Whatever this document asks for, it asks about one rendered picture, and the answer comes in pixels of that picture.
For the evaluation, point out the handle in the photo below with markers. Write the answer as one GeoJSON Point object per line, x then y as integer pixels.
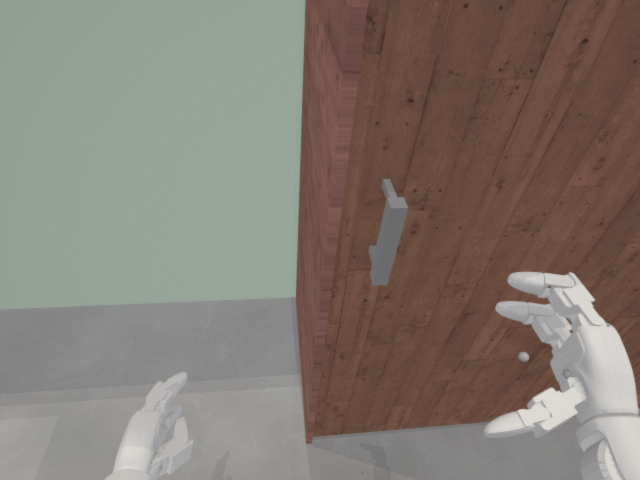
{"type": "Point", "coordinates": [383, 254]}

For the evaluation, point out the left robot hand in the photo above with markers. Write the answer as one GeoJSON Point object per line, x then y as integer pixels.
{"type": "Point", "coordinates": [147, 430]}

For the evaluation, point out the right robot hand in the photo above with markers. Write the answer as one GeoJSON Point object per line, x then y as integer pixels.
{"type": "Point", "coordinates": [603, 379]}

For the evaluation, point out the right robot forearm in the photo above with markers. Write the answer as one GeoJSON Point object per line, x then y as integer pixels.
{"type": "Point", "coordinates": [611, 447]}

